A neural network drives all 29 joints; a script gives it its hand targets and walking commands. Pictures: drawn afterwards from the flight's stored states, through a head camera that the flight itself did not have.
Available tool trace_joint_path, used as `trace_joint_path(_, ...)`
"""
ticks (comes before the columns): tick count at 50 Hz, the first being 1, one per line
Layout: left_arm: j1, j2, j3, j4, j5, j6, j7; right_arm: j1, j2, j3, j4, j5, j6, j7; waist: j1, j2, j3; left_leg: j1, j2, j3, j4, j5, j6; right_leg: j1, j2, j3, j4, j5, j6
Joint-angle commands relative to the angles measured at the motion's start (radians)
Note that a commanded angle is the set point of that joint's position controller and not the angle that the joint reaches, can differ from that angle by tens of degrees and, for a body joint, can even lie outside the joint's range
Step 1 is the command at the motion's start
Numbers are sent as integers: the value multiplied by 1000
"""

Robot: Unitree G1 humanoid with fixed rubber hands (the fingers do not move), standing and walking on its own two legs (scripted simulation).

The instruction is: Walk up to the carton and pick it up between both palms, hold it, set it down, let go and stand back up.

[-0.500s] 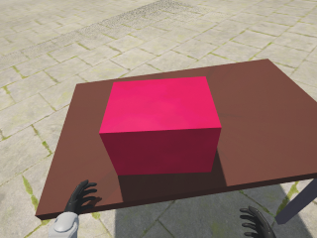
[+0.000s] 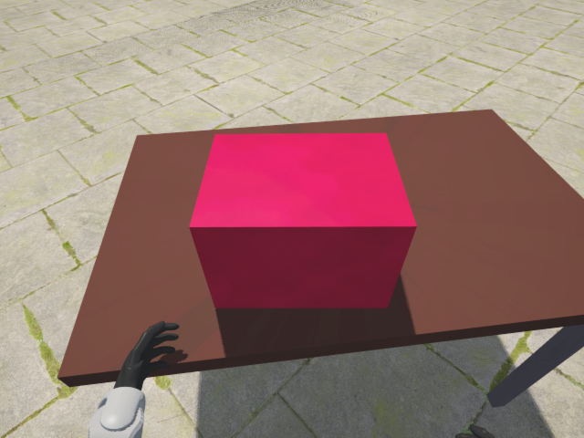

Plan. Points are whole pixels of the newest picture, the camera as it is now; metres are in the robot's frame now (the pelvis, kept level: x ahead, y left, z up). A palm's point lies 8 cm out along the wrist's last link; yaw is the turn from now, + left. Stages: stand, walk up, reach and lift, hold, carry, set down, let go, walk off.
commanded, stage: stand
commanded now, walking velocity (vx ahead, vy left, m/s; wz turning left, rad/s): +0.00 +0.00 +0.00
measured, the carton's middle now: (300, 220) +0.48 +0.01 +0.02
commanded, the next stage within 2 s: none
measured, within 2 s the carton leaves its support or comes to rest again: neither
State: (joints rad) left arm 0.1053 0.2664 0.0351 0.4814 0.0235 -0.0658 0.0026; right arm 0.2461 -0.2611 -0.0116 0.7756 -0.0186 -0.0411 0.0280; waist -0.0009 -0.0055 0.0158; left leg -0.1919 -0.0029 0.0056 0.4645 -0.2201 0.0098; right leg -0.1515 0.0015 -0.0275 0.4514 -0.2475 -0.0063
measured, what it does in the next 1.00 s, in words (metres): stands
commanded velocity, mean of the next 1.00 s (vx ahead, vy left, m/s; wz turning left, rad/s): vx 0.00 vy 0.00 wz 0.00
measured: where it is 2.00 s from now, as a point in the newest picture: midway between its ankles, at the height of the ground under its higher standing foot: outside the picture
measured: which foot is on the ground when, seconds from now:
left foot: down 0.00-1.00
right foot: down 0.00-1.00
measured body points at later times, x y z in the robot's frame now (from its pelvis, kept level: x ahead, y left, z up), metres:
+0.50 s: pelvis -0.02 +0.01 +0.00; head -0.04 +0.02 +0.45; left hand +0.17 +0.26 -0.05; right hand +0.09 -0.24 -0.11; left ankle +0.02 +0.11 -0.74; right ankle +0.00 -0.11 -0.74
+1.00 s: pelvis -0.03 +0.02 -0.01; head -0.03 +0.03 +0.44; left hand -0.01 +0.28 -0.14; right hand +0.09 -0.23 -0.12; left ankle +0.02 +0.11 -0.74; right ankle +0.00 -0.12 -0.74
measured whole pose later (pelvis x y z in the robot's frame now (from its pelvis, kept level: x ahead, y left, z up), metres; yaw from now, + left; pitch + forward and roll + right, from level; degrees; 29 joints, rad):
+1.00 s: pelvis -0.03 +0.02 -0.01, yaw +2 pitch -3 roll -1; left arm 0.41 0.27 0.01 0.76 0.02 -0.01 0.00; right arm 0.25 -0.25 0.00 0.78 -0.01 -0.01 0.01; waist 0.03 -0.01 0.04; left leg -0.28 -0.04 -0.02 0.52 -0.19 0.04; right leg -0.22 -0.02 -0.03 0.49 -0.22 0.03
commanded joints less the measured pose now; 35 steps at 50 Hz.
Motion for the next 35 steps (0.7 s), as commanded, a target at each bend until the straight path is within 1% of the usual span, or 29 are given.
trace_joint_path(1,62,134,25,-21,14,36,-7,-64,-125,-38,-102,2,-29,3,9,-26,-51,-63,90,-119,-58,185,20,38,-106,101,-57,132,-7)
trace_joint_path(2,63,122,19,-26,15,35,-9,-66,-119,-41,-96,-2,-23,6,15,7,-10,-86,89,-126,-66,160,20,21,-112,107,-64,100,-10)
trace_joint_path(4,79,122,18,-32,6,34,-11,-58,-123,-42,-94,-7,-19,6,11,-15,50,-110,88,-142,-92,95,16,-29,-109,108,-76,41,-14)
trace_joint_path(5,79,114,16,-25,10,32,-8,-45,-138,-46,-99,-2,-19,5,4,-5,26,-112,88,-144,-87,68,15,-14,-109,101,-80,27,-13)
trace_joint_path(7,85,137,27,-31,12,30,-3,-25,-133,-35,-93,5,-19,6,4,-45,15,-114,89,-149,-88,97,12,7,-115,97,-72,43,-12)
trace_joint_path(8,89,121,19,-35,11,25,-6,-46,-127,-41,-86,0,-15,8,10,-5,32,-127,78,-147,-87,67,8,-7,-114,108,-81,39,-11)
trace_joint_path(9,95,130,23,-41,7,25,-4,-31,-122,-38,-89,2,-12,9,7,-49,40,-133,72,-145,-91,35,4,-22,-111,101,-81,6,-12)
trace_joint_path(10,110,133,26,-39,4,28,-2,-39,-135,-36,-81,-1,-12,8,12,-48,64,-132,73,-154,-96,32,4,-46,-108,99,-82,-21,-11)
trace_joint_path(11,109,126,20,-40,2,29,-2,-33,-133,-44,-88,-5,-14,10,4,-68,63,-124,78,-165,-102,36,9,-48,-108,97,-79,-19,-12)
trace_joint_path(12,101,123,27,-45,5,27,-2,-26,-158,-45,-94,0,-14,9,6,-6,51,-149,78,-173,-100,30,11,-11,-118,108,-80,-16,-17)
trace_joint_path(13,105,134,27,-45,6,22,1,-32,-153,-43,-90,2,-18,9,10,-22,23,-118,84,-168,-92,63,14,0,-121,111,-74,6,-12)
trace_joint_path(14,122,123,22,-45,8,21,2,-34,-153,-46,-91,-4,-20,9,13,2,1,-106,80,-160,-92,43,9,-16,-119,104,-70,-14,-10)
trace_joint_path(15,125,126,26,-46,10,20,0,-37,-147,-47,-84,-3,-18,9,20,-32,-27,-88,82,-170,-87,39,13,-11,-117,106,-73,-24,-10)
trace_joint_path(16,131,128,21,-44,8,22,2,-39,-147,-49,-97,-3,-17,11,12,-48,-18,-93,73,-160,-79,34,4,-33,-111,98,-69,-33,-3)
trace_joint_path(17,124,128,23,-48,10,26,2,-33,-138,-45,-92,-3,-16,9,11,-37,-17,-101,73,-166,-83,30,10,-10,-114,95,-67,-24,-1)
trace_joint_path(19,125,119,21,-58,4,25,4,-37,-142,-43,-103,0,-19,12,14,-63,-27,-94,80,-171,-66,72,16,-20,-110,103,-62,3,0)
trace_joint_path(20,159,125,20,-47,5,27,4,-25,-146,-42,-96,-2,-17,9,16,-42,-36,-93,76,-161,-67,42,8,-22,-111,91,-63,-14,0)
trace_joint_path(21,152,124,21,-50,2,27,5,-45,-145,-42,-96,3,-15,10,16,-62,2,-103,78,-168,-70,40,10,-44,-113,98,-70,-21,3)
trace_joint_path(24,132,125,15,-55,-3,28,6,-17,-128,-44,-96,-4,-7,12,-6,-61,37,-129,70,-170,-79,4,10,-65,-110,95,-72,-65,3)
trace_joint_path(25,127,131,21,-58,-5,28,4,-38,-135,-37,-95,3,-6,11,7,-63,22,-109,77,-176,-75,20,13,-69,-112,100,-64,-46,-4)
trace_joint_path(26,146,129,17,-51,-2,30,2,-31,-135,-45,-94,2,-7,13,4,-25,21,-113,75,-169,-76,13,6,-65,-109,95,-58,-43,2)
trace_joint_path(27,152,123,17,-40,-3,29,3,-51,-144,-45,-99,1,-4,13,20,17,10,-113,70,-170,-76,-21,12,-76,-110,104,-66,-57,-1)
trace_joint_path(28,139,111,12,-28,1,29,4,-42,-138,-49,-101,2,-1,11,-3,-25,28,-129,69,-176,-81,-25,7,-72,-105,95,-56,-83,-3)
trace_joint_path(29,138,120,18,-25,1,30,4,-33,-141,-49,-100,4,-1,7,-3,3,56,-155,65,-186,-104,-66,9,-87,-101,101,-58,-97,-5)
trace_joint_path(30,150,115,17,-16,0,30,-1,-22,-148,-44,-96,7,-3,5,1,13,22,-135,77,-199,-103,-53,18,-43,-103,102,-52,-63,-6)
trace_joint_path(31,185,110,16,8,-1,31,1,-32,-150,-48,-89,9,-7,3,11,7,3,-101,78,-190,-86,-39,18,-74,-102,94,-61,-66,-3)
trace_joint_path(32,184,125,17,19,3,29,2,-34,-135,-49,-88,8,-6,1,6,31,-5,-91,78,-188,-79,-38,18,-72,-103,104,-64,-68,-5)
trace_joint_path(33,186,122,9,22,-1,24,2,-31,-139,-45,-87,6,-7,0,15,32,-17,-59,72,-173,-67,4,16,-91,-100,105,-61,-49,-8)
trace_joint_path(35,171,140,14,46,3,21,3,-28,-121,-39,-95,11,-6,-4,-5,46,-36,-57,73,-175,-66,-5,17,-80,-102,108,-64,-55,-9)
